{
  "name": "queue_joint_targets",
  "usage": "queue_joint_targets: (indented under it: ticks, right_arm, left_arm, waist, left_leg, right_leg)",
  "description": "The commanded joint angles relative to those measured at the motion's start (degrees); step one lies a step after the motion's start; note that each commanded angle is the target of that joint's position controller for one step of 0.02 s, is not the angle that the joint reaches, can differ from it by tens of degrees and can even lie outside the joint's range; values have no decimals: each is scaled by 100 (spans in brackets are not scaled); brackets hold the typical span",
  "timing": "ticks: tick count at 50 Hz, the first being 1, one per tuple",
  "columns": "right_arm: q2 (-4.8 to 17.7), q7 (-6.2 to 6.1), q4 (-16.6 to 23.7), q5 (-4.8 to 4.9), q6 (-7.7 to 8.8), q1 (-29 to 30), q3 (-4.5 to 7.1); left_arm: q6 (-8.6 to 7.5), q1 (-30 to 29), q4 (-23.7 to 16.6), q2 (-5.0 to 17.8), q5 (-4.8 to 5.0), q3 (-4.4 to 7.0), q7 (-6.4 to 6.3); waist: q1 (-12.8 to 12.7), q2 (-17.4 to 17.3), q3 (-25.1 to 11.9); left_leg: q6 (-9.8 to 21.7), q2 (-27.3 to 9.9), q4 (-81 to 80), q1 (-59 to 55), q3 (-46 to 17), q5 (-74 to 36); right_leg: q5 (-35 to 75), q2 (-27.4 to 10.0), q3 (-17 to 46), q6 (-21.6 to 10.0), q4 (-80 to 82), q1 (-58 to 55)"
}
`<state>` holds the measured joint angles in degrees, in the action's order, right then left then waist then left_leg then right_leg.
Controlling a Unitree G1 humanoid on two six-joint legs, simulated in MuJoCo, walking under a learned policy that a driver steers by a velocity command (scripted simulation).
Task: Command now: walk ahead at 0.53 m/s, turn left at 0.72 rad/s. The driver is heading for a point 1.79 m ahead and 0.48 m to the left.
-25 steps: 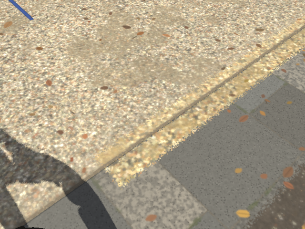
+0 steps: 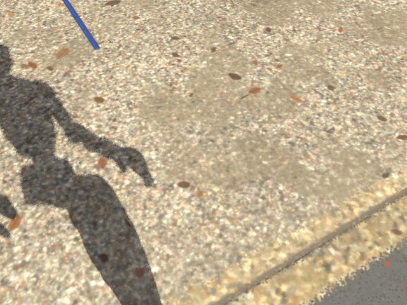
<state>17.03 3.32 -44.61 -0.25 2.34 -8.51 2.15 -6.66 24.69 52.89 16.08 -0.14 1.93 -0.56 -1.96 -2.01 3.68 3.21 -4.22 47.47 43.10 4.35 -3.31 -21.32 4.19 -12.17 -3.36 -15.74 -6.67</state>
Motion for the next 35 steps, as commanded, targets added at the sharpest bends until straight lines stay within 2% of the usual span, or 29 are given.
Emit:
queue_joint_targets:
  ticks: [1, 2, 3, 4, 5, 6, 7, 8, 9, 10, 12, 14, 15, 17, 19, 20, 22, 24, 26, 27, 28, 29, 30, 31, 32, 33, 34, 35]
  right_arm:
    - [221, 109, 311, 287, 257, -432, 74]
    - [526, 130, 237, 230, 217, -949, 208]
    - [929, 101, 36, 202, 116, -1877, 407]
    - [1106, 1, -189, 179, -19, -2735, 514]
    - [968, -184, -242, 120, -119, -2770, 438]
    - [1270, -188, 239, -355, 103, -1870, 307]
    - [1411, -139, 793, -369, 120, -1347, 453]
    - [1324, -110, 1073, -141, 116, -766, 478]
    - [1054, -133, 1174, 95, 102, -331, 416]
    - [998, -148, 1240, 146, 92, -183, 379]
    - [933, -217, 1259, 104, 41, -123, 390]
    - [961, -360, 1176, 129, -27, -301, 428]
    - [1020, -447, 1161, 148, -103, -357, 459]
    - [1080, -603, 1214, 216, -300, -328, 506]
    - [1062, -694, 1307, 257, -444, -278, 522]
    - [1033, -714, 1345, 242, -486, -281, 523]
    - [868, -724, 1407, 154, -522, -291, 480]
    - [733, -707, 1439, 83, -520, -352, 431]
    - [672, -677, 1498, 62, -509, -270, 385]
    - [644, -655, 1531, 78, -505, -131, 359]
    - [561, -619, 1520, 87, -497, -149, 321]
    - [268, -561, 1452, 17, -476, -597, 225]
    - [482, -545, 1455, 83, -443, -923, 275]
    - [986, -529, 1442, 43, -398, -914, 400]
    - [1230, -545, 1310, 66, -433, -617, 476]
    - [1113, -571, 1209, 63, -515, -481, 462]
    - [943, -592, 1190, 52, -585, -444, 412]
    - [738, -574, 1191, 70, -601, -453, 348]
  left_arm:
    - [-42, -1071, -856, 1165, 75, 199, -342]
    - [52, -1164, -956, 1358, 91, 263, -423]
    - [129, -1353, -1052, 1374, 66, 284, -428]
    - [148, -1643, -1114, 1188, 154, 251, -343]
    - [86, -1937, -1204, 426, 56, 54, -106]
    - [9, -290, -1437, -65, 19, -109, 12]
    - [-37, -187, -1527, 607, 1, -69, 68]
    - [-14, -667, -1689, 958, 70, 36, 65]
    - [80, -922, -1681, 1033, 5, 109, -17]
    - [189, -1009, -1702, 1031, -27, 124, -69]
    - [353, -1169, -1766, 965, -89, 162, -128]
    - [347, -1480, -1884, 600, -150, 85, -180]
    - [362, -1649, -1939, 484, -125, 65, -198]
    - [405, -1896, -1986, 438, -30, 66, -211]
    - [425, -2191, -2023, 465, 14, 96, -191]
    - [417, -2334, -2041, 473, 15, 111, -179]
    - [375, -2454, -2006, 518, -4, 138, -143]
    - [303, -2571, -2013, 577, -37, 166, -93]
    - [232, -2465, -1970, 644, -47, 214, -38]
    - [201, -2300, -1903, 628, -35, 239, -13]
    - [180, -2180, -1847, 612, -35, 258, 7]
    - [205, -2241, -1928, 801, -116, 280, -7]
    - [296, -2012, -1937, 1020, -289, 318, -23]
    - [332, -1653, -1825, 1035, -212, 377, -33]
    - [366, -1689, -1875, 791, -112, 322, -47]
    - [435, -1784, -1890, 643, -56, 265, -64]
    - [485, -1864, -1924, 585, -10, 215, -76]
    - [536, -1965, -1909, 598, -23, 186, -87]
  waist:
    - [571, 790, -456]
    - [843, 923, -802]
    - [1306, 908, -1222]
    - [1758, 286, -1302]
    - [1677, -1272, -749]
    - [293, -1773, -1716]
    - [527, -793, -2869]
    - [315, 159, -2010]
    - [36, 944, -1477]
    - [-85, 948, -1018]
    - [-148, 700, -629]
    - [-34, 575, -791]
    - [18, 440, -1007]
    - [105, 112, -1412]
    - [218, -178, -1456]
    - [278, -320, -1378]
    - [391, -567, -1255]
    - [499, -706, -1191]
    - [455, -759, -1152]
    - [326, -731, -1080]
    - [251, -526, -989]
    - [472, 431, -1139]
    - [563, 1617, -1050]
    - [443, 1702, -1267]
    - [269, 1062, -1148]
    - [258, 669, -1017]
    - [252, 573, -903]
    - [307, 612, -766]
  left_leg:
    - [-42, 803, -1075, -2371, 517, -964]
    - [5, 1013, -1127, -3012, 525, -836]
    - [165, 1085, -1018, -4062, 349, -861]
    - [472, 725, -1384, -5126, -219, -1466]
    - [721, 277, -1850, -5476, -901, -3125]
    - [1869, -923, -1344, -6162, -3396, -5144]
    - [2391, -1413, -2129, -6354, -4423, -3445]
    - [2312, -1138, -2660, -5401, -4410, -1443]
    - [2003, -840, -2997, -4497, -4209, -25]
    - [1873, -741, -3132, -3657, -4159, -47]
    - [1620, -218, -3078, -2713, -3382, -1040]
    - [1411, 196, -2738, -2515, -2795, -2196]
    - [1269, 309, -2590, -2647, -2718, -2406]
    - [901, 451, -2367, -2959, -2726, -2048]
    - [589, 540, -2295, -3074, -2887, -1203]
    - [517, 551, -2290, -3093, -3025, -797]
    - [529, 452, -2194, -3251, -3159, -372]
    - [618, 288, -1989, -3411, -3391, -452]
    - [621, 195, -1764, -3402, -3598, -511]
    - [547, 282, -1641, -3222, -3591, -275]
    - [397, 497, -1425, -2914, -3459, 444]
    - [116, 975, -490, -2383, -2930, 2564]
    - [-314, 1740, 691, -1545, -2127, 4538]
    - [-628, 1426, 1785, -1175, -1846, 4404]
    - [-737, 1229, 2300, -1146, -1826, 3924]
    - [-803, 1169, 2549, -1147, -1716, 3541]
    - [-844, 1150, 2686, -1171, -1640, 3356]
    - [-862, 1132, 2644, -1292, -1490, 3176]
  right_leg:
    - [6675, -1068, 6, 435, -740, 1335]
    - [7176, -1169, 61, 533, -1409, 1232]
    - [7151, -1198, 148, 594, -2538, 1466]
    - [5019, -872, 157, 742, -4504, 2242]
    - [-1039, 255, 227, 828, -6889, 3459]
    - [-1782, 386, 1686, 900, -8361, 4572]
    - [-1280, 248, 2397, 731, -8322, 4476]
    - [-980, 87, 2310, 556, -7688, 4669]
    - [-656, -211, 2237, 532, -7118, 4608]
    - [-526, -261, 2207, 596, -6741, 4435]
    - [-471, -394, 2202, 785, -5804, 3999]
    - [-120, -283, 2037, 929, -4777, 3834]
    - [156, -172, 2005, 992, -4350, 3823]
    - [788, -24, 2061, 1052, -3689, 3786]
    - [1168, 63, 2146, 1028, -3196, 3783]
    - [1243, 87, 2200, 1004, -2993, 3794]
    - [1321, -7, 2240, 963, -2663, 3839]
    - [1265, -104, 2265, 874, -2360, 3739]
    - [1236, -170, 2242, 695, -1852, 3289]
    - [1578, -205, 2163, 572, -1332, 2811]
    - [2354, -352, 2141, 407, -705, 2168]
    - [3522, -1287, 2995, -15, -659, 1370]
    - [5182, -2362, 4185, -1090, -633, 996]
    - [4476, -2825, 5156, -1583, -458, 1098]
    - [3644, -2439, 4638, -1378, -580, 1261]
    - [2957, -2039, 4020, -1032, -623, 1471]
    - [2484, -1817, 3744, -845, -549, 1692]
    - [2196, -1610, 3478, -751, -434, 1966]
